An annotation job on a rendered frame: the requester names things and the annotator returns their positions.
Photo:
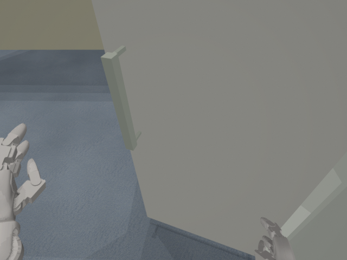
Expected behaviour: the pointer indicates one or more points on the left robot hand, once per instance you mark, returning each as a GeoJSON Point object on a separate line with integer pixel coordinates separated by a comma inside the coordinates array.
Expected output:
{"type": "Point", "coordinates": [11, 154]}

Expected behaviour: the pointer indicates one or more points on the handle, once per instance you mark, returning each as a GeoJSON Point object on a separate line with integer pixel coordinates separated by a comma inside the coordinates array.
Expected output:
{"type": "Point", "coordinates": [111, 65]}

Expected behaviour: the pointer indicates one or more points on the robot left forearm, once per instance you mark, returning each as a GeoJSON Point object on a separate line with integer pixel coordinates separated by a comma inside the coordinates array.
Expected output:
{"type": "Point", "coordinates": [11, 247]}

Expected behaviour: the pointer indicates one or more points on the right robot hand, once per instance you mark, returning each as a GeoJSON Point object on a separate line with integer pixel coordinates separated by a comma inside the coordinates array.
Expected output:
{"type": "Point", "coordinates": [279, 246]}

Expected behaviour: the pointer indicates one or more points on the fridge door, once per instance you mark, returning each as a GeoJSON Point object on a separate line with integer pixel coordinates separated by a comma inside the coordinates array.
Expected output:
{"type": "Point", "coordinates": [242, 105]}

